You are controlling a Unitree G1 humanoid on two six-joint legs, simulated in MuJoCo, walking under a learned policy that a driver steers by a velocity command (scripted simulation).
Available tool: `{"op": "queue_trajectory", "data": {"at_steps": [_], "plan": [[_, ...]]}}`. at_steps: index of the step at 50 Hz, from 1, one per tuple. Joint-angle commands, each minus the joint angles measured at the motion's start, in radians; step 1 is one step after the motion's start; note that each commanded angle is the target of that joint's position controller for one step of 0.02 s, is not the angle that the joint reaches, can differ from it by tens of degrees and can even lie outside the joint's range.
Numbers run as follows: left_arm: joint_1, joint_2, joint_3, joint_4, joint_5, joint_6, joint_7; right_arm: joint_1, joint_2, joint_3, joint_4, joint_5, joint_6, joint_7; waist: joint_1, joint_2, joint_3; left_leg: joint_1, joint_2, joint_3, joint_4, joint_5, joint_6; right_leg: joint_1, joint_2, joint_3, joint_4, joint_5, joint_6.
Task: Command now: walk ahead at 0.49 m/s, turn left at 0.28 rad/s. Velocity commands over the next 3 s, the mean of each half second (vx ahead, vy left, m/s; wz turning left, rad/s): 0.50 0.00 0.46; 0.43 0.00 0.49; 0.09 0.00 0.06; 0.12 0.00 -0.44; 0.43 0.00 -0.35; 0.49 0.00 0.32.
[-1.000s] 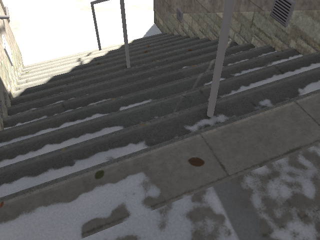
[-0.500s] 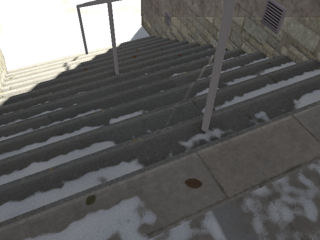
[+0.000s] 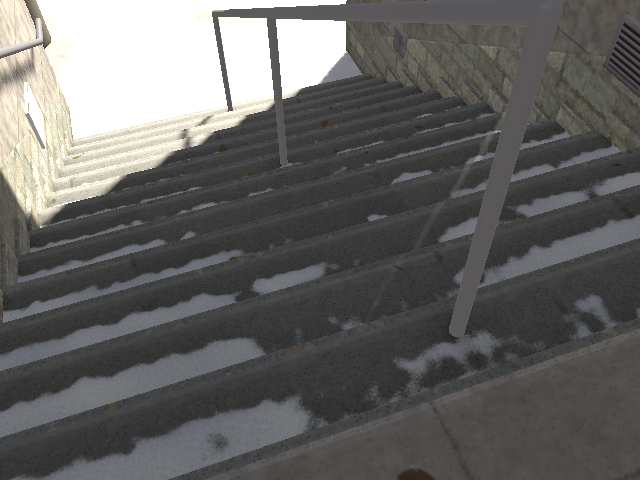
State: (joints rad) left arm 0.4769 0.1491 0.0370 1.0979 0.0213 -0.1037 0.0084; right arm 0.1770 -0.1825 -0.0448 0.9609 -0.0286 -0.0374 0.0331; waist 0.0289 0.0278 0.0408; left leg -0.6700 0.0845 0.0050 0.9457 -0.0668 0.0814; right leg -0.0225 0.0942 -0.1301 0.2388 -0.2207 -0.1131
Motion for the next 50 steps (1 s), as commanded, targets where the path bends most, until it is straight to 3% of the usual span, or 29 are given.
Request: {"op": "queue_trajectory", "data": {"at_steps": [1, 5, 7, 9, 11, 12, 13, 14, 15, 17, 18, 22, 26, 29, 31, 33, 34, 35, 36, 37, 38, 39, 40, 41, 42, 44, 46, 49, 50], "plan": [[0.072, 0.067, -0.003, -0.029, -0.011, -0.016, 0.011, -0.071, 0.000, 0.009, -0.067, 0.013, -0.006, -0.002, -0.003, -0.097, 0.070, -0.012, -0.035, 0.038, -0.113, 0.098, 0.006, -0.040, -0.261, 0.075, -0.092, 0.491, -0.005], [0.111, 0.094, -0.008, -0.018, -0.003, -0.018, 0.026, -0.171, -0.003, 0.022, -0.107, 0.015, -0.007, -0.007, 0.009, -0.099, 0.105, 0.018, -0.070, 0.105, -0.253, 0.114, 0.030, 0.039, -0.291, 0.019, -0.073, 0.623, 0.011], [0.107, 0.113, -0.006, -0.017, -0.002, -0.015, 0.037, -0.155, -0.018, 0.015, -0.109, 0.013, -0.006, -0.009, -0.011, -0.093, 0.091, 0.083, -0.111, 0.150, -0.297, 0.057, 0.058, 0.091, -0.303, -0.025, 0.007, 0.852, 0.025], [0.083, 0.155, 0.006, -0.021, -0.008, -0.008, 0.057, -0.065, -0.042, 0.002, -0.088, 0.008, -0.006, -0.014, -0.057, -0.125, 0.026, 0.199, -0.170, 0.180, -0.309, -0.046, 0.097, 0.148, -0.320, -0.051, 0.161, 1.140, 0.035], [0.052, 0.180, 0.015, -0.034, -0.002, 0.009, 0.060, 0.126, -0.089, -0.026, -0.028, -0.004, -0.011, -0.014, -0.143, -0.139, -0.075, 0.406, -0.201, 0.156, -0.368, -0.137, 0.150, 0.112, -0.347, -0.055, 0.466, 1.133, 0.028], [0.001, 0.198, 0.023, -0.055, -0.008, 0.014, 0.051, 0.243, -0.119, -0.045, 0.005, -0.016, -0.015, -0.017, -0.220, -0.115, -0.110, 0.569, -0.170, 0.083, -0.480, -0.115, 0.191, -0.012, -0.316, -0.077, 0.722, 0.932, 0.033], [-0.012, 0.138, 0.015, -0.099, -0.001, 0.008, 0.038, 0.282, -0.195, -0.067, 0.008, -0.014, -0.014, -0.025, -0.196, 0.039, -0.174, 0.758, 0.072, -0.231, -0.468, -0.021, 0.256, -0.264, -0.202, -0.079, 1.067, 0.179, 0.043], [0.008, 0.100, 0.014, -0.171, -0.020, 0.004, 0.020, 0.274, -0.248, -0.078, 0.001, 0.001, -0.007, -0.022, -0.134, 0.165, -0.249, 0.972, 0.271, -0.755, -0.589, 0.040, 0.449, -0.639, -0.016, 0.078, 1.323, -0.331, 0.081], [-0.094, 0.140, 0.017, -0.201, -0.009, -0.010, 0.013, 0.243, -0.223, -0.076, 0.005, 0.022, -0.003, -0.026, -0.135, 0.020, -0.144, 0.894, 0.249, -0.656, -0.652, -0.047, 0.413, -0.756, -0.100, 0.184, 1.273, -0.226, 0.069], [-0.155, 0.157, 0.026, -0.226, -0.020, -0.019, 0.014, 0.161, -0.131, -0.053, -0.005, 0.018, -0.006, -0.032, -0.053, -0.106, 0.001, 0.651, 0.177, -0.466, -0.702, 0.094, 0.304, -0.688, -0.154, 0.169, 1.128, -0.113, 0.077], [-0.145, 0.146, 0.026, -0.229, -0.004, 0.000, 0.016, 0.144, -0.114, -0.045, -0.016, 0.021, -0.013, -0.039, -0.018, -0.115, 0.009, 0.568, 0.127, -0.388, -0.699, 0.184, 0.266, -0.626, -0.174, 0.171, 1.066, -0.104, 0.092], [-0.202, 0.110, 0.021, -0.287, 0.017, 0.068, 0.003, 0.179, -0.161, -0.042, -0.027, 0.027, -0.040, -0.042, 0.012, -0.026, -0.013, 0.440, 0.009, -0.243, -0.691, 0.384, 0.196, -0.524, -0.168, 0.119, 0.844, -0.008, 0.134], [-0.411, 0.142, 0.024, -0.372, 0.012, 0.078, -0.001, 0.284, -0.171, -0.037, -0.033, 0.029, -0.028, -0.042, -0.064, 0.023, 0.012, 0.507, -0.014, -0.271, -0.670, 0.471, 0.099, -0.597, -0.145, 0.103, 0.617, 0.166, 0.141], [-0.471, 0.123, 0.007, -0.405, 0.005, 0.074, -0.010, 0.301, -0.175, -0.037, -0.053, 0.028, -0.006, -0.047, -0.086, 0.072, -0.016, 0.501, -0.058, -0.251, -0.644, 0.518, 0.068, -0.494, -0.087, 0.083, 0.502, 0.264, 0.131], [-0.420, 0.156, 0.012, -0.387, 0.011, 0.070, -0.010, 0.305, -0.190, -0.040, -0.072, 0.012, -0.002, -0.054, -0.080, 0.121, -0.061, 0.590, -0.014, -0.298, -0.581, 0.601, 0.095, -0.480, -0.085, 0.126, 0.614, 0.295, 0.105], [-0.393, 0.202, 0.020, -0.387, 0.015, 0.051, -0.011, 0.269, -0.200, -0.041, -0.117, 0.001, 0.000, -0.060, -0.053, 0.058, -0.069, 0.630, 0.014, -0.331, -0.493, 0.648, 0.130, -0.509, -0.085, 0.135, 0.658, 0.200, 0.076], [-0.351, 0.203, 0.019, -0.380, 0.021, 0.038, -0.010, 0.217, -0.206, -0.041, -0.147, 0.000, -0.001, -0.061, -0.016, 0.037, -0.066, 0.591, 0.005, -0.331, -0.432, 0.717, 0.131, -0.429, -0.071, 0.141, 0.616, 0.134, 0.060], [-0.358, 0.190, 0.011, -0.405, 0.007, 0.034, -0.007, 0.202, -0.236, -0.048, -0.162, 0.017, 0.003, -0.063, -0.004, 0.025, -0.007, 0.536, -0.019, -0.358, -0.437, 0.638, 0.120, -0.346, -0.037, 0.141, 0.380, -0.153, 0.071], [-0.244, 0.192, 0.019, -0.367, 0.009, 0.029, -0.007, 0.180, -0.236, -0.048, -0.167, 0.003, 0.003, -0.060, 0.047, 0.037, -0.036, 0.501, -0.046, -0.360, -0.313, 0.698, 0.110, -0.194, -0.002, 0.084, 0.406, -0.068, 0.070], [-0.050, 0.228, 0.032, -0.330, 0.012, 0.014, 0.001, 0.120, -0.226, -0.047, -0.194, 0.023, -0.002, -0.059, 0.145, -0.022, -0.106, 0.395, -0.089, -0.328, -0.059, 0.568, 0.090, 0.012, -0.085, 0.188, 0.282, 0.014, 0.042], [0.035, 0.323, 0.052, -0.337, 0.011, 0.013, 0.008, 0.233, -0.083, -0.022, -0.213, 0.027, -0.008, -0.057, 0.089, -0.225, -0.248, 0.241, -0.213, -0.234, 0.312, -0.323, 0.051, 0.215, -0.416, 0.510, 0.256, 0.115, -0.029], [-0.040, 0.333, 0.049, -0.370, -0.007, 0.019, 0.003, 0.397, -0.126, -0.029, -0.219, 0.023, -0.015, -0.057, -0.035, -0.309, -0.298, 0.049, -0.244, -0.169, 0.449, -0.535, 0.035, 0.253, -0.558, 0.890, 0.161, 0.278, -0.171], [-0.098, 0.252, 0.044, -0.369, -0.017, 0.020, -0.001, 0.329, -0.198, -0.044, -0.177, -0.002, -0.005, -0.062, -0.018, -0.133, -0.138, -0.051, -0.176, -0.169, 0.497, -0.434, 0.024, 0.106, -0.539, 0.856, 0.123, 0.205, -0.236], [-0.139, 0.193, 0.029, -0.381, -0.013, 0.014, -0.009, 0.220, -0.218, -0.056, -0.188, -0.006, 0.004, -0.057, -0.007, -0.009, -0.023, -0.042, -0.150, -0.170, 0.487, -0.360, 0.006, -0.027, -0.496, 0.690, 0.130, 0.312, -0.238], [-0.151, 0.182, 0.022, -0.377, -0.006, 0.007, -0.018, 0.188, -0.207, -0.060, -0.195, -0.003, 0.014, -0.050, -0.024, 0.000, 0.025, -0.009, -0.135, -0.165, 0.443, -0.336, -0.007, -0.119, -0.444, 0.552, 0.128, 0.463, -0.210], [-0.114, 0.202, 0.024, -0.343, -0.007, -0.008, -0.023, 0.201, -0.174, -0.057, -0.195, 0.002, 0.051, -0.042, -0.052, -0.089, 0.035, 0.061, -0.115, -0.155, 0.331, -0.293, -0.028, -0.212, -0.360, 0.381, 0.127, 0.581, -0.144], [-0.063, 0.203, 0.021, -0.318, -0.011, -0.008, -0.018, 0.178, -0.148, -0.050, -0.199, 0.005, 0.068, -0.033, -0.050, -0.119, 0.003, 0.071, -0.145, -0.124, 0.251, -0.244, -0.033, -0.188, -0.319, 0.294, 0.128, 0.753, -0.116], [-0.033, 0.209, 0.017, -0.284, -0.016, 0.013, -0.009, 0.122, -0.092, -0.014, -0.205, 0.000, 0.076, -0.027, -0.050, -0.121, -0.037, 0.110, -0.134, -0.052, 0.073, -0.152, -0.042, -0.173, -0.285, 0.165, 0.157, 0.915, -0.078], [-0.022, 0.228, 0.018, -0.283, -0.005, 0.012, -0.012, 0.176, -0.107, -0.018, -0.160, -0.008, 0.075, -0.026, -0.054, -0.124, -0.112, 0.193, -0.140, -0.015, 0.138, 0.010, -0.017, -0.172, -0.291, 0.140, 0.219, 0.898, -0.067]]}}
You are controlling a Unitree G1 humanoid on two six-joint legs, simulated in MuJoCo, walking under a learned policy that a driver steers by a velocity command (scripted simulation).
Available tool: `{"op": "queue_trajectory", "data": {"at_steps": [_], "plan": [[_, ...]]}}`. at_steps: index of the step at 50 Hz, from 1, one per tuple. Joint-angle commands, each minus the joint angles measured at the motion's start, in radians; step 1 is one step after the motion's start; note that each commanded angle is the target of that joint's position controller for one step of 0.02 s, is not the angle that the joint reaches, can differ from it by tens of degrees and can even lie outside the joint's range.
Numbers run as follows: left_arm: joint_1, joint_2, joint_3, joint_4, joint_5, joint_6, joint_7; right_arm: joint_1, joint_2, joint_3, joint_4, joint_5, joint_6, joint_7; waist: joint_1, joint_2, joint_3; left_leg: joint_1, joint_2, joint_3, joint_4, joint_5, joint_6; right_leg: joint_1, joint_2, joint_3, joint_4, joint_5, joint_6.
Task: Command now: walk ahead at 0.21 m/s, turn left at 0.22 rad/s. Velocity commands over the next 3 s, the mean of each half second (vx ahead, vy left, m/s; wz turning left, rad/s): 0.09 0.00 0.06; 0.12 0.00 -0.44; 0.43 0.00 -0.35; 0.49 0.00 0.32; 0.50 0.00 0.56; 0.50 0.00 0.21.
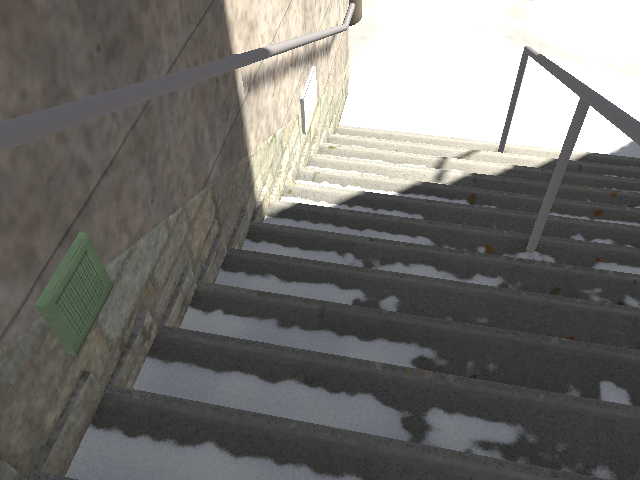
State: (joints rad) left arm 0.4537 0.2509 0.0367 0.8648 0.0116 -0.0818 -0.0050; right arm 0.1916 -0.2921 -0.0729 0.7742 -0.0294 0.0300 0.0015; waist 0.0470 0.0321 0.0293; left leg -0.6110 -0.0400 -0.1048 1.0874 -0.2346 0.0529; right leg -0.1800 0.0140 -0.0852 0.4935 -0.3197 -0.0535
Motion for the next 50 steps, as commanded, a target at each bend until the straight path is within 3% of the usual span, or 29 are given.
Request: {"op": "queue_trajectory", "data": {"at_steps": [1, 3, 5, 7, 9, 11, 12, 13, 15, 17, 18, 19, 20, 21, 22, 23, 24, 25, 27, 30, 35, 38, 39, 42, 46, 47, 48, 49, 50], "plan": [[0.004, 0.114, 0.010, -0.051, -0.001, -0.008, -0.001, 0.156, -0.008, 0.009, 0.033, -0.005, 0.009, 0.007, -0.073, -0.129, -0.106, 0.150, -0.013, 0.104, -0.012, 0.195, 0.023, -0.040, -0.207, 0.087, -0.023, 0.967, -0.120], [0.008, 0.125, 0.006, -0.048, -0.004, -0.001, -0.001, 0.087, -0.017, 0.013, 0.025, -0.012, 0.013, 0.002, -0.056, -0.141, -0.082, 0.175, -0.015, 0.137, -0.046, 0.164, 0.030, -0.066, -0.205, 0.088, -0.004, 0.880, -0.104], [0.160, 0.116, 0.010, 0.018, 0.014, -0.008, 0.022, -0.095, -0.039, 0.007, -0.024, -0.013, 0.001, -0.015, 0.046, -0.199, 0.005, -0.205, 0.037, -0.027, -0.085, 0.176, 0.014, 0.227, -0.278, 0.240, 0.048, 0.666, -0.130], [0.235, 0.174, 0.033, 0.037, 0.029, -0.011, 0.032, -0.228, -0.072, -0.007, -0.070, 0.005, -0.023, -0.035, 0.115, -0.182, 0.040, -0.425, 0.032, -0.078, -0.150, 0.141, -0.010, 0.396, -0.316, 0.315, 0.075, 0.585, -0.164], [0.243, 0.149, 0.030, 0.052, 0.042, -0.008, 0.045, -0.255, -0.061, -0.009, -0.078, 0.011, -0.047, -0.042, 0.111, -0.158, 0.040, -0.443, 0.063, -0.118, -0.188, 0.128, -0.026, 0.381, -0.353, 0.362, 0.101, 0.537, -0.182], [0.180, 0.127, 0.020, 0.050, 0.034, -0.014, 0.043, -0.228, -0.042, -0.008, -0.067, 0.015, -0.055, -0.031, 0.066, -0.144, 0.055, -0.307, 0.082, -0.089, -0.236, 0.202, -0.022, 0.199, -0.345, 0.346, 0.115, 0.417, -0.164], [0.066, 0.121, 0.017, 0.009, 0.027, -0.017, 0.040, -0.229, -0.031, 0.004, -0.073, 0.030, -0.051, -0.011, 0.024, -0.059, 0.077, -0.072, 0.098, -0.018, -0.461, 0.498, -0.029, -0.029, -0.266, 0.245, 0.113, 0.152, -0.102], [0.011, 0.094, 0.004, 0.003, 0.006, -0.018, 0.034, -0.176, 0.017, 0.016, -0.035, 0.041, -0.044, 0.025, 0.001, -0.037, 0.056, 0.259, 0.082, 0.042, -0.524, 0.736, -0.024, -0.280, -0.199, 0.163, 0.105, -0.065, -0.051], [-0.005, 0.132, 0.016, 0.007, 0.005, -0.002, 0.041, -0.035, 0.032, 0.025, 0.027, 0.052, -0.027, 0.059, -0.042, -0.061, 0.070, 0.424, 0.106, 0.030, -0.638, 0.828, -0.034, -0.313, -0.174, 0.132, 0.200, -0.222, -0.031], [0.021, 0.114, 0.016, 0.026, 0.007, 0.029, 0.050, 0.125, -0.015, 0.008, 0.117, 0.023, -0.044, 0.045, -0.096, 0.024, 0.056, 0.560, 0.107, 0.096, -0.828, 0.863, -0.041, -0.241, -0.111, 0.078, 0.495, -0.165, -0.027], [0.065, 0.115, 0.020, 0.045, -0.003, 0.046, 0.050, 0.248, -0.046, -0.003, 0.170, -0.014, -0.059, 0.033, -0.133, 0.076, -0.008, 0.693, 0.095, 0.153, -0.840, 0.857, -0.048, -0.247, -0.056, 0.032, 0.717, -0.200, -0.025], [0.140, 0.100, 0.031, 0.076, -0.018, 0.062, 0.054, 0.360, -0.091, -0.014, 0.210, -0.026, -0.075, 0.028, -0.164, 0.186, -0.064, 0.848, 0.202, 0.076, -0.754, 1.141, -0.033, -0.371, 0.041, 0.028, 1.069, -0.599, -0.012], [0.308, 0.028, 0.030, 0.082, -0.057, 0.076, 0.061, 0.378, -0.134, 0.001, 0.200, -0.020, -0.088, 0.036, -0.038, 0.230, -0.166, 0.996, 0.370, -0.017, -0.415, 1.668, -0.025, -0.556, 0.067, 0.105, 1.310, -0.727, 0.028], [0.291, 0.016, 0.017, 0.080, -0.054, 0.085, 0.075, 0.335, -0.148, -0.007, 0.167, 0.019, -0.088, 0.042, -0.059, 0.241, -0.223, 0.939, 0.449, -0.103, -0.441, 1.559, 0.031, -0.635, 0.051, 0.172, 1.377, -0.618, 0.024], [0.226, 0.034, 0.017, 0.070, -0.027, 0.098, 0.078, 0.243, -0.124, 0.001, 0.131, 0.042, -0.090, 0.035, -0.041, 0.187, -0.213, 0.796, 0.446, -0.126, -0.522, 1.200, 0.074, -0.633, 0.036, 0.176, 1.414, -0.489, 0.027], [0.148, 0.057, 0.024, 0.046, 0.001, 0.106, 0.069, 0.147, -0.107, 0.012, 0.084, 0.038, -0.086, 0.017, -0.019, 0.155, -0.211, 0.679, 0.443, -0.139, -0.575, 0.953, 0.105, -0.623, 0.033, 0.162, 1.476, -0.385, 0.031], [0.036, 0.055, 0.020, -0.025, 0.026, 0.123, 0.059, 0.104, -0.168, -0.003, 0.058, 0.040, -0.083, -0.019, -0.028, 0.252, -0.256, 0.609, 0.538, -0.259, -0.683, 0.623, 0.227, -0.685, 0.034, 0.109, 1.568, -0.310, 0.043], [-0.115, 0.095, 0.025, -0.077, 0.048, 0.144, 0.056, 0.078, -0.140, 0.006, 0.038, 0.034, -0.074, -0.035, -0.060, 0.172, -0.195, 0.475, 0.532, -0.268, -0.768, 0.417, 0.267, -0.695, 0.028, 0.120, 1.580, -0.253, 0.050], [-0.196, 0.115, 0.031, -0.130, 0.031, 0.173, 0.050, 0.053, -0.084, 0.030, 0.023, -0.006, -0.053, -0.041, -0.027, 0.056, -0.089, 0.250, 0.431, -0.147, -0.808, 0.139, 0.229, -0.658, 0.037, 0.141, 1.481, -0.105, 0.063], [-0.237, 0.052, 0.019, -0.176, 0.042, 0.198, 0.042, 0.120, -0.043, 0.043, 0.028, 0.011, -0.059, -0.062, -0.023, 0.059, -0.061, 0.229, 0.371, -0.093, -0.764, 0.024, 0.179, -0.775, 0.082, 0.129, 1.589, -0.042, 0.087], [-0.350, 0.046, 0.016, -0.302, 0.057, 0.206, 0.034, 0.178, -0.075, 0.034, -0.016, 0.013, -0.073, -0.064, -0.044, 0.032, -0.085, 0.319, 0.372, -0.088, -0.792, -0.147, 0.175, -0.902, 0.091, 0.106, 1.707, -0.021, 0.119], [-0.376, 0.062, 0.016, -0.363, 0.037, 0.205, 0.029, 0.182, -0.086, 0.031, -0.060, 0.007, -0.063, -0.066, -0.065, 0.053, -0.095, 0.359, 0.371, -0.048, -0.843, -0.246, 0.191, -0.892, 0.076, 0.048, 1.701, -0.068, 0.120], [-0.404, 0.042, 0.008, -0.388, 0.030, 0.205, 0.028, 0.206, -0.139, 0.017, -0.063, -0.003, -0.065, -0.064, -0.090, 0.097, -0.113, 0.397, 0.422, -0.073, -0.912, -0.210, 0.209, -0.863, 0.065, 0.026, 1.808, -0.205, 0.100], [-0.426, 0.067, 0.006, -0.440, 0.020, 0.205, 0.016, 0.212, -0.161, 0.002, -0.077, -0.005, -0.076, -0.068, -0.096, 0.047, -0.087, 0.443, 0.440, -0.023, -0.952, -0.302, 0.171, -0.832, 0.022, 0.069, 1.712, -0.244, 0.046], [-0.369, 0.068, -0.007, -0.485, -0.005, 0.211, -0.009, 0.153, -0.192, -0.011, -0.108, 0.007, -0.074, -0.058, -0.057, 0.090, -0.081, 0.338, 0.443, 0.120, -1.000, -0.349, 0.068, -0.611, -0.003, 0.093, 1.435, -0.459, -0.045], [-0.303, 0.064, -0.021, -0.481, -0.030, 0.210, -0.026, 0.090, -0.190, -0.015, -0.123, 0.021, -0.053, -0.054, -0.009, 0.091, -0.090, 0.241, 0.384, 0.257, -1.007, -0.422, -0.012, -0.406, -0.007, 0.056, 1.011, -0.658, -0.087], [-0.213, 0.078, -0.023, -0.446, -0.039, 0.213, -0.035, 0.049, -0.232, -0.032, -0.139, 0.030, -0.038, -0.052, 0.010, 0.156, -0.083, 0.097, 0.354, 0.306, -1.011, -0.440, -0.022, -0.163, 0.062, -0.033, 0.858, -0.784, -0.110], [0.004, 0.096, -0.017, -0.378, -0.026, 0.215, -0.024, -0.051, -0.255, -0.041, -0.156, 0.031, -0.044, -0.046, 0.113, 0.172, -0.064, -0.074, 0.346, 0.316, -0.924, -0.394, -0.013, 0.089, 0.100, -0.090, 0.886, -0.624, -0.127], [0.228, 0.146, 0.007, -0.282, -0.033, 0.215, -0.014, -0.145, -0.200, -0.041, -0.181, 0.031, -0.032, -0.052, 0.240, -0.036, 0.023, -0.258, 0.265, 0.341, -0.526, -0.457, -0.027, 0.184, 0.106, 0.035, 0.601, -0.669, -0.176]]}}
Over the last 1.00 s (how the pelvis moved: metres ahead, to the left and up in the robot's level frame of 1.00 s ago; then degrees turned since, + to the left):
0.48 0.09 -0.01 30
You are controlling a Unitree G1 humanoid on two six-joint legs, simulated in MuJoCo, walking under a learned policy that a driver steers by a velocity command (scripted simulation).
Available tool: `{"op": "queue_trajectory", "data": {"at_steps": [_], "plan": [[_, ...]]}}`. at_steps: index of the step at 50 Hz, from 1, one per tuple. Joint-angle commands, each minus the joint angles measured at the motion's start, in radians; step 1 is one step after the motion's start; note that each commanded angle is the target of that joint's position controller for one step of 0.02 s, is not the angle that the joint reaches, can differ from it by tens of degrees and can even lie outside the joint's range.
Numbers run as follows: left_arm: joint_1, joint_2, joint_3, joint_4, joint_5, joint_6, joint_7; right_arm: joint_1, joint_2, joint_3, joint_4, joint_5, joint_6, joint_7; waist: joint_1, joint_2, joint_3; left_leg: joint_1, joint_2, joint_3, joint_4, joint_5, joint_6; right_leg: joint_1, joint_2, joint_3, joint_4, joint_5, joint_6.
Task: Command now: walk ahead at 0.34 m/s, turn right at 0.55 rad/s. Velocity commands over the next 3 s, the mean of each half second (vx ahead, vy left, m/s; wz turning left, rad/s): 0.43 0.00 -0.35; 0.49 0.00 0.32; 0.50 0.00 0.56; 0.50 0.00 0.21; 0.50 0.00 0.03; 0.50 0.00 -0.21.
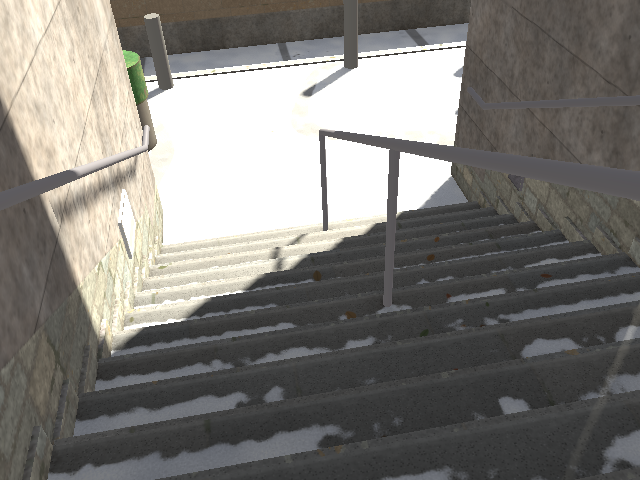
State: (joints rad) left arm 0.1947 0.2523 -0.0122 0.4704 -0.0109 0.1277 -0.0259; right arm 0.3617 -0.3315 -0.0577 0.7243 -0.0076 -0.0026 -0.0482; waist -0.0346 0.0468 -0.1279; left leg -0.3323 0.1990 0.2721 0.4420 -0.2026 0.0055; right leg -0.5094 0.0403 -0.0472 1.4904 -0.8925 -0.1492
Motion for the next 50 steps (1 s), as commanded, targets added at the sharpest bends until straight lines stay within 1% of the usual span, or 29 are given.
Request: {"op": "queue_trajectory", "data": {"at_steps": [1, 2, 3, 5, 6, 7, 11, 15, 18, 21, 24, 25, 26, 27, 28, 29, 30, 31, 32, 33, 35, 36, 37, 40, 43, 46, 48, 49, 50], "plan": [[0.518, 0.120, 0.046, 0.151, -0.051, -0.017, 0.000, -0.477, 0.012, -0.009, -0.193, -0.016, 0.028, 0.015, 0.385, -0.370, 0.442, -1.134, -0.110, -0.181, 0.760, -0.822, 0.010, 0.408, -0.011, 0.662, -0.719, -0.422, -0.174], [0.450, 0.265, 0.072, 0.098, -0.117, -0.066, 0.044, -0.652, 0.021, 0.001, -0.367, -0.064, -0.021, 0.048, 0.371, -0.521, 0.463, -1.335, -0.224, -0.605, 0.729, -0.579, -0.016, 0.314, -0.290, 1.311, -1.189, 0.007, -0.233], [0.394, 0.258, 0.073, 0.125, -0.038, -0.092, 0.087, -0.564, -0.024, -0.008, -0.342, -0.065, -0.064, 0.053, 0.232, -0.273, 0.438, -1.239, -0.258, -0.698, 0.763, -0.423, -0.026, 0.264, -0.329, 1.397, -1.257, -0.040, -0.223], [0.152, 0.229, 0.081, 0.135, 0.065, -0.105, 0.085, -0.250, -0.046, -0.018, -0.171, -0.061, -0.072, 0.060, -0.004, -0.138, 0.319, -0.853, -0.272, -0.588, 0.772, -0.123, -0.028, 0.066, -0.215, 1.021, -1.053, 0.166, -0.105], [0.073, 0.179, 0.067, 0.151, 0.075, -0.113, 0.060, -0.182, -0.069, -0.030, -0.120, -0.052, -0.038, 0.051, -0.067, -0.116, 0.291, -0.609, -0.276, -0.446, 0.780, 0.004, -0.048, -0.132, -0.132, 0.750, -0.945, 0.360, -0.057], [0.038, 0.125, 0.054, 0.172, 0.053, -0.118, 0.044, -0.111, -0.054, -0.034, -0.072, -0.045, -0.003, 0.048, -0.114, -0.123, 0.253, -0.384, -0.276, -0.357, 0.804, 0.155, -0.068, -0.286, -0.076, 0.573, -0.893, 0.454, -0.019], [0.203, 0.150, 0.071, 0.253, 0.009, -0.135, 0.042, -0.220, -0.025, -0.018, -0.080, -0.034, 0.046, 0.091, -0.022, -0.077, 0.217, -0.372, -0.216, -0.321, 0.667, 0.405, -0.021, -0.024, -0.081, 0.492, -0.919, 0.416, -0.051], [0.347, 0.130, 0.079, 0.281, 0.037, -0.122, 0.076, -0.364, 0.010, -0.004, -0.098, -0.032, 0.032, 0.116, 0.109, -0.134, 0.186, -0.401, -0.230, -0.299, 0.357, 0.453, 0.004, 0.315, -0.055, 0.401, -0.893, 0.573, -0.081], [0.364, 0.118, 0.078, 0.271, 0.057, -0.138, 0.074, -0.377, 0.030, 0.000, -0.106, -0.024, 0.024, 0.100, 0.159, -0.148, 0.132, -0.283, -0.237, -0.262, 0.231, 0.453, 0.011, 0.377, -0.047, 0.357, -0.829, 0.709, -0.079], [0.351, 0.090, 0.070, 0.276, 0.067, -0.147, 0.103, -0.282, 0.030, -0.002, -0.071, -0.012, 0.019, 0.069, 0.166, -0.112, 0.173, -0.218, -0.174, -0.334, -0.060, 0.382, 0.031, 0.492, -0.019, 0.355, -0.682, 0.812, -0.063], [0.336, 0.095, 0.062, 0.310, 0.062, -0.143, 0.098, 0.030, 0.009, -0.024, 0.039, -0.018, 0.002, 0.033, 0.047, -0.011, 0.120, 0.072, -0.156, -0.295, -0.296, 0.459, 0.084, 0.486, -0.001, 0.308, -0.218, 1.129, -0.067], [0.247, 0.118, 0.073, 0.308, 0.046, -0.142, 0.091, 0.200, -0.005, -0.035, 0.092, -0.027, 0.004, 0.025, -0.061, 0.059, 0.078, 0.362, -0.107, -0.284, -0.321, 0.612, 0.139, 0.253, 0.055, 0.188, 0.169, 0.915, -0.034], [0.235, 0.058, 0.069, 0.283, 0.048, -0.152, 0.070, 0.301, -0.016, -0.024, 0.103, -0.017, -0.003, 0.043, -0.055, 0.138, -0.009, 0.727, -0.009, -0.409, 0.064, 0.841, 0.168, -0.181, 0.154, 0.119, 0.507, 0.115, 0.008], [0.315, 0.031, 0.050, 0.251, 0.005, -0.164, 0.076, 0.305, -0.021, -0.006, 0.093, -0.017, -0.016, 0.069, 0.014, 0.138, -0.053, 0.858, 0.103, -0.566, 0.288, 1.130, 0.225, -0.430, 0.117, 0.178, 0.564, 0.086, 0.029], [0.264, 0.093, 0.057, 0.249, 0.031, -0.171, 0.075, 0.301, -0.060, -0.026, 0.082, 0.002, -0.018, 0.072, -0.019, 0.074, -0.051, 0.846, 0.169, -0.680, 0.178, 0.879, 0.351, -0.573, 0.055, 0.157, 0.547, 0.227, 0.046], [0.177, 0.145, 0.059, 0.225, 0.064, -0.170, 0.067, 0.220, -0.119, -0.045, 0.058, 0.008, -0.018, 0.057, -0.025, 0.101, 0.024, 0.677, 0.209, -0.821, 0.008, 0.281, 0.455, -0.641, -0.002, 0.133, 0.415, 0.325, 0.082], [0.085, 0.177, 0.072, 0.235, 0.095, -0.156, 0.056, 0.096, -0.036, -0.020, 0.045, 0.009, -0.021, 0.059, 0.024, -0.047, 0.156, 0.432, 0.125, -0.803, -0.107, 0.016, 0.400, -0.585, -0.055, 0.119, 0.256, 0.390, 0.086], [0.011, 0.163, 0.073, 0.208, 0.091, -0.153, 0.047, 0.106, -0.038, -0.003, 0.056, -0.007, -0.050, 0.051, 0.039, 0.028, 0.230, 0.259, 0.129, -0.854, -0.110, 0.043, 0.399, -0.542, -0.097, 0.167, 0.030, 0.511, 0.110], [-0.014, 0.165, 0.074, 0.217, 0.080, -0.151, 0.044, 0.135, -0.020, 0.002, 0.088, -0.017, -0.065, 0.048, 0.049, -0.003, 0.301, 0.147, 0.098, -0.835, -0.107, 0.159, 0.375, -0.491, -0.135, 0.169, -0.104, 0.582, 0.129], [-0.087, 0.139, 0.069, 0.197, 0.062, -0.151, 0.029, 0.129, 0.003, 0.015, 0.092, 0.008, -0.068, 0.029, 0.062, -0.058, 0.342, -0.029, -0.001, -0.707, -0.177, 0.181, 0.319, -0.329, -0.138, 0.146, -0.398, 0.758, 0.172], [-0.039, 0.029, 0.035, 0.259, 0.081, -0.147, 0.004, 0.126, -0.058, -0.004, 0.106, 0.013, -0.061, 0.022, 0.067, 0.075, 0.251, -0.130, -0.075, -0.591, -0.123, 0.400, 0.273, -0.044, -0.097, 0.075, -0.501, 0.918, 0.162], [0.057, 0.027, 0.042, 0.319, 0.075, -0.147, -0.006, 0.118, -0.076, -0.011, 0.106, 0.013, -0.062, 0.036, 0.091, 0.106, 0.187, -0.153, -0.077, -0.569, -0.064, 0.447, 0.271, 0.058, -0.086, 0.059, -0.412, 1.052, 0.135], [-0.056, 0.090, 0.063, 0.284, 0.060, -0.159, -0.009, 0.159, -0.017, 0.003, 0.115, 0.015, -0.069, 0.030, 0.048, 0.032, 0.204, -0.014, -0.122, -0.610, 0.014, 0.219, 0.264, -0.127, -0.114, 0.132, -0.541, 1.263, 0.121], [-0.212, 0.060, 0.055, 0.243, 0.073, -0.184, -0.011, 0.167, 0.002, 0.013, 0.098, 0.011, -0.077, 0.014, -0.018, -0.043, 0.209, 0.007, -0.165, -0.648, 0.109, -0.071, 0.242, -0.122, -0.087, 0.128, -0.792, 1.406, 0.132], [-0.237, 0.007, 0.049, 0.210, 0.041, -0.183, -0.023, 0.165, -0.011, 0.008, 0.095, -0.008, -0.047, 0.021, -0.069, 0.003, 0.212, -0.088, -0.201, -0.632, 0.215, -0.085, 0.201, 0.121, -0.043, 0.102, -0.941, 1.370, 0.146], [-0.210, -0.001, 0.044, 0.213, 0.037, -0.197, 0.006, 0.220, 0.001, 0.002, 0.114, -0.026, -0.006, -0.005, -0.105, 0.028, 0.232, 0.101, -0.216, -0.676, 0.389, -0.060, 0.199, 0.129, -0.100, 0.170, -1.173, 1.312, 0.146], [0.016, 0.047, 0.080, 0.289, 0.023, -0.205, 0.033, 0.264, -0.023, -0.005, 0.160, -0.036, 0.013, -0.019, 0.001, -0.065, 0.191, 0.100, -0.249, -0.620, 0.727, -0.055, 0.196, 0.340, -0.116, 0.128, -1.287, 1.312, 0.151], [0.181, 0.087, 0.096, 0.327, 0.046, -0.202, 0.041, 0.291, -0.020, -0.009, 0.171, -0.032, 0.013, -0.006, 0.065, -0.115, 0.123, -0.049, -0.283, -0.563, 0.955, -0.205, 0.184, 0.568, -0.142, 0.136, -1.192, 1.287, 0.150], [0.298, 0.130, 0.101, 0.343, 0.068, -0.198, 0.034, 0.389, 0.029, -0.015, 0.176, 0.003, -0.002, 0.017, 0.048, -0.245, -0.036, -0.363, -0.354, -0.470, 1.334, -0.707, 0.135, 0.943, -0.279, 0.222, -0.809, 1.607, 0.123]]}}
Over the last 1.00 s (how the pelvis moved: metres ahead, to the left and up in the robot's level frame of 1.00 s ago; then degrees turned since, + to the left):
0.08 0.09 -0.15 -18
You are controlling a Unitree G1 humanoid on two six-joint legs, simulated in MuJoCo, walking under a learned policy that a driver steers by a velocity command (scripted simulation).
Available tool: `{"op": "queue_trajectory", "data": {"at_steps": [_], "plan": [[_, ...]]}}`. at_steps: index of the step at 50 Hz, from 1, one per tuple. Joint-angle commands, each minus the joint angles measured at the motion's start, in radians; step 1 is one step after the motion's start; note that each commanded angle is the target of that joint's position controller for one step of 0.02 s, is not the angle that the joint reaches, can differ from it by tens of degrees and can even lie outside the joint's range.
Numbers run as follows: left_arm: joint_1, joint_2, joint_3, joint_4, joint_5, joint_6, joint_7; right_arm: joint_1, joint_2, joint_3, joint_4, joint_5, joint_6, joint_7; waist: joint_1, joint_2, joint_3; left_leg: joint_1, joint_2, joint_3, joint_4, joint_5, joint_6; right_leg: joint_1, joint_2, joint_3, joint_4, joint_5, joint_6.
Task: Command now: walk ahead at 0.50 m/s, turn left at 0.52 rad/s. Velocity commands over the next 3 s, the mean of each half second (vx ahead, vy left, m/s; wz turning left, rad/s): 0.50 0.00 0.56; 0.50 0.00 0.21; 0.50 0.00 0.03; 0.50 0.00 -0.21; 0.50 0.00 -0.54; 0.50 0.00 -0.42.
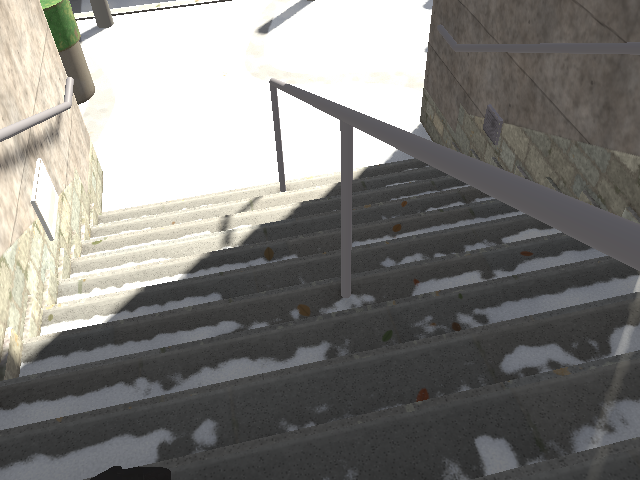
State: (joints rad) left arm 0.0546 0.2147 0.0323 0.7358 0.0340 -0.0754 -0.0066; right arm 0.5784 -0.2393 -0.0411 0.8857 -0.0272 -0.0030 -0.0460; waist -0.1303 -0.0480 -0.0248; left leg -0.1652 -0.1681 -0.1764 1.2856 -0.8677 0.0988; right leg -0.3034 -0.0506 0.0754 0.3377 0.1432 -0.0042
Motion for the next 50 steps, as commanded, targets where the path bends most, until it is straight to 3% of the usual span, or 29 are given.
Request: {"op": "queue_trajectory", "data": {"at_steps": [1, 2, 3, 5, 6, 8, 10, 12, 14, 17, 20, 25, 27, 29, 30, 31, 32, 33, 34, 35, 36, 37, 38, 40, 41, 42, 43, 45, 50], "plan": [[0.477, 0.161, 0.053, 0.050, -0.005, 0.021, -0.008, 0.191, -0.070, -0.020, -0.031, 0.056, -0.008, 0.004, 0.165, -0.137, -0.269, -0.750, 0.096, 0.027, 0.660, 0.006, 0.028, 0.895, -0.347, 0.251, 0.451, 0.493, -0.055], [0.491, 0.232, 0.077, 0.057, -0.045, 0.023, -0.014, 0.129, -0.058, -0.008, -0.079, 0.041, -0.007, 0.005, 0.179, -0.198, -0.295, -0.858, 0.126, 0.091, 0.755, 0.110, 0.000, 0.814, -0.434, 0.417, 0.316, 0.028, -0.144], [0.422, 0.223, 0.081, 0.066, -0.049, 0.027, 0.004, -0.048, -0.054, -0.007, -0.112, -0.008, 0.004, 0.012, 0.196, -0.190, -0.160, -0.918, 0.147, 0.128, 0.713, 0.302, -0.008, 0.571, -0.426, 0.535, 0.088, -0.561, -0.182], [0.386, 0.109, 0.024, 0.070, -0.035, 0.015, 0.010, -0.258, -0.097, -0.023, -0.168, -0.039, 0.040, 0.028, 0.195, -0.091, 0.090, -0.843, 0.183, 0.089, 0.605, 0.399, -0.010, 0.175, -0.377, 0.452, 0.046, -0.458, -0.181], [0.340, 0.062, 0.008, 0.075, -0.009, 0.000, 0.014, -0.282, -0.078, -0.020, -0.158, -0.037, 0.053, 0.034, 0.140, 0.016, 0.171, -0.800, 0.225, -0.008, 0.365, 0.598, -0.012, 0.009, -0.294, 0.303, 0.086, -0.449, -0.110], [0.296, 0.074, 0.008, 0.092, -0.020, -0.016, 0.025, -0.213, -0.051, -0.019, -0.107, -0.012, 0.070, 0.058, 0.048, -0.064, 0.185, -0.612, 0.211, 0.010, 0.088, 0.796, -0.056, -0.217, -0.195, 0.147, 0.029, -0.411, -0.063], [0.386, 0.115, 0.016, 0.135, -0.036, -0.019, 0.035, -0.226, -0.019, -0.015, -0.079, -0.038, 0.073, 0.066, 0.072, -0.090, 0.112, -0.608, 0.183, 0.035, 0.073, 0.834, -0.071, -0.140, -0.241, 0.159, 0.069, -0.221, -0.136], [0.428, 0.134, 0.023, 0.148, -0.042, -0.016, 0.034, -0.255, -0.022, -0.018, -0.068, -0.036, 0.075, 0.067, 0.070, -0.081, 0.072, -0.671, 0.188, 0.014, 0.056, 0.946, -0.046, -0.036, -0.254, 0.139, 0.120, -0.185, -0.120], [0.418, 0.076, 0.013, 0.151, -0.046, -0.013, 0.037, -0.365, -0.056, -0.034, -0.091, -0.031, 0.070, 0.073, 0.077, -0.020, 0.111, -0.761, 0.205, -0.026, -0.078, 1.140, -0.029, 0.019, -0.191, 0.061, 0.171, -0.432, -0.054], [0.510, 0.081, 0.011, 0.179, -0.028, -0.019, 0.029, -0.455, -0.033, -0.031, -0.105, -0.016, 0.052, 0.078, 0.132, -0.031, 0.150, -0.838, 0.188, -0.008, -0.136, 1.230, -0.012, 0.066, -0.210, 0.072, 0.226, -0.525, -0.068], [0.563, 0.087, 0.008, 0.209, -0.005, -0.029, 0.031, -0.634, -0.001, -0.015, -0.145, -0.034, 0.026, 0.086, 0.203, 0.029, 0.182, -0.728, 0.171, 0.087, -0.353, 1.375, -0.018, 0.000, -0.208, -0.025, 0.283, -0.588, -0.093], [0.583, 0.128, 0.025, 0.232, 0.002, -0.010, 0.064, -0.775, 0.028, 0.006, -0.175, 0.019, -0.008, 0.098, 0.304, -0.055, 0.248, -0.430, 0.175, 0.230, -0.740, 1.278, -0.051, 0.006, -0.210, -0.121, 0.376, -0.443, -0.104], [0.569, 0.131, 0.026, 0.244, 0.011, 0.028, 0.061, -0.641, 0.004, 0.000, -0.111, 0.023, -0.006, 0.088, 0.249, -0.071, 0.228, -0.263, 0.191, 0.231, -0.811, 1.096, -0.021, 0.062, -0.215, -0.124, 0.518, -0.170, -0.127], [0.553, 0.146, 0.029, 0.280, 0.015, 0.044, 0.070, -0.263, -0.063, -0.033, 0.028, 0.006, -0.016, 0.063, 0.083, -0.035, 0.057, 0.085, 0.186, 0.229, -0.941, 1.111, 0.023, 0.104, -0.190, -0.154, 0.921, 0.040, -0.154], [0.543, 0.131, 0.030, 0.299, 0.001, 0.047, 0.066, -0.125, -0.132, -0.061, 0.096, -0.021, -0.023, 0.059, 0.008, 0.102, -0.006, 0.283, 0.205, 0.224, -0.967, 1.215, 0.049, -0.022, -0.085, -0.215, 1.323, -0.306, -0.129], [0.649, 0.037, 0.024, 0.301, -0.020, 0.041, 0.057, -0.066, -0.187, -0.063, 0.116, -0.022, -0.028, 0.075, 0.085, 0.297, -0.133, 0.663, 0.369, 0.096, -0.497, 1.646, 0.089, -0.464, 0.013, -0.186, 1.759, -1.119, -0.099], [0.643, 0.080, 0.019, 0.233, -0.065, 0.020, 0.049, -0.016, -0.213, -0.068, 0.091, 0.020, -0.027, 0.083, 0.034, 0.236, -0.326, 0.795, 0.518, -0.101, -0.471, 1.755, 0.187, -0.624, -0.007, -0.050, 1.773, -1.028, -0.097], [0.516, 0.118, 0.029, 0.185, -0.064, 0.016, 0.054, -0.034, -0.194, -0.066, 0.088, 0.040, -0.010, 0.071, -0.004, 0.260, -0.316, 0.686, 0.580, -0.257, -0.733, 1.224, 0.250, -0.735, -0.011, -0.089, 1.687, -0.896, -0.074], [0.404, 0.141, 0.036, 0.198, -0.020, 0.033, 0.054, -0.172, -0.103, -0.039, 0.056, 0.036, 0.000, 0.060, 0.048, 0.107, -0.085, 0.387, 0.455, -0.176, -0.878, 0.781, 0.176, -0.695, -0.045, -0.094, 1.527, -0.715, -0.089], [0.417, 0.108, 0.036, 0.186, -0.005, 0.045, 0.049, -0.224, -0.099, -0.036, 0.049, 0.017, -0.005, 0.048, 0.093, 0.220, -0.027, 0.221, 0.531, -0.260, -0.893, 0.745, 0.229, -0.658, -0.049, -0.076, 1.490, -0.673, -0.085], [0.426, 0.098, 0.034, 0.208, 0.032, 0.057, 0.044, -0.262, -0.021, -0.010, 0.059, 0.007, -0.030, 0.054, 0.145, 0.086, 0.047, 0.037, 0.475, -0.195, -0.837, 0.790, 0.187, -0.588, -0.094, -0.012, 1.245, -0.491, -0.077], [0.438, 0.072, 0.036, 0.234, 0.037, 0.071, 0.043, -0.269, -0.019, -0.009, 0.070, 0.006, -0.044, 0.052, 0.169, 0.095, 0.100, -0.117, 0.448, -0.170, -0.824, 0.856, 0.176, -0.511, -0.091, -0.019, 1.160, -0.450, -0.059], [0.371, 0.030, 0.025, 0.216, 0.033, 0.075, 0.026, -0.285, -0.045, -0.011, 0.077, 0.009, -0.056, 0.043, 0.187, 0.063, 0.115, -0.260, 0.371, -0.102, -0.909, 0.776, 0.148, -0.406, -0.075, -0.027, 0.941, -0.321, -0.022], [0.392, 0.036, 0.032, 0.236, 0.047, 0.075, 0.021, -0.198, -0.093, -0.020, 0.117, 0.010, -0.054, 0.027, 0.190, 0.137, 0.065, -0.231, 0.379, -0.122, -0.866, 1.024, 0.193, -0.363, -0.059, -0.047, 0.864, -0.262, -0.001], [0.442, 0.054, 0.038, 0.255, 0.031, 0.079, 0.019, -0.192, -0.108, -0.028, 0.111, 0.007, -0.055, 0.032, 0.204, 0.155, 0.014, -0.199, 0.378, -0.110, -0.847, 1.094, 0.192, -0.345, -0.057, -0.044, 0.875, -0.149, -0.015], [0.405, 0.070, 0.049, 0.245, 0.014, 0.076, 0.013, -0.174, -0.085, -0.027, 0.111, 0.011, -0.057, 0.037, 0.197, 0.124, 0.030, -0.167, 0.349, -0.098, -0.843, 0.967, 0.182, -0.407, -0.065, -0.031, 0.791, -0.039, -0.031], [0.290, 0.080, 0.052, 0.203, 0.016, 0.065, 0.002, -0.163, -0.050, -0.019, 0.128, 0.034, -0.065, 0.032, 0.174, 0.125, 0.063, -0.125, 0.343, -0.111, -0.818, 0.826, 0.166, -0.475, -0.076, 0.021, 0.701, 0.052, -0.045], [0.182, 0.064, 0.048, 0.165, 0.023, 0.053, -0.007, -0.161, -0.022, -0.010, 0.123, 0.040, -0.063, 0.020, 0.162, 0.099, 0.096, -0.208, 0.288, -0.072, -0.787, 0.575, 0.149, -0.427, -0.053, -0.004, 0.518, 0.240, -0.046], [0.016, 0.035, 0.032, 0.114, 0.034, 0.055, -0.020, -0.073, -0.051, 0.000, 0.110, 0.010, -0.055, 0.012, 0.072, 0.081, 0.139, -0.219, 0.277, -0.092, -0.672, 0.529, 0.147, -0.335, 0.004, -0.042, 0.384, 0.246, -0.045]]}}
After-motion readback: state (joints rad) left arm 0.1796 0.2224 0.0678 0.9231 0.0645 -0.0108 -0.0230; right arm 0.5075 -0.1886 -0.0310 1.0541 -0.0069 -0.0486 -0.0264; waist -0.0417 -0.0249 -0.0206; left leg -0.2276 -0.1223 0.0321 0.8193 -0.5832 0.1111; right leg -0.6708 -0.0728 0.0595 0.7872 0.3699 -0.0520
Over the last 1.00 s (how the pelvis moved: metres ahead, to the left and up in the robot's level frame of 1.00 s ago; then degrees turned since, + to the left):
0.43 -0.13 -0.14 3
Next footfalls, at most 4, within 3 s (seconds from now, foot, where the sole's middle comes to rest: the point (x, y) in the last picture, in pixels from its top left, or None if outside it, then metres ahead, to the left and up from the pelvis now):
0.60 left None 0.39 0.18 -0.95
1.18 right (262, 473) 0.74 0.12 -1.11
1.76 left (156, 433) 0.98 0.45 -1.26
2.34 right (208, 366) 1.30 0.31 -1.42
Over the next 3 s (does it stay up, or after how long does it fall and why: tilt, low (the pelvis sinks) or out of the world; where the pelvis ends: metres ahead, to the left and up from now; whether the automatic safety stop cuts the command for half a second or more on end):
stays up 1.49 0.43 -0.81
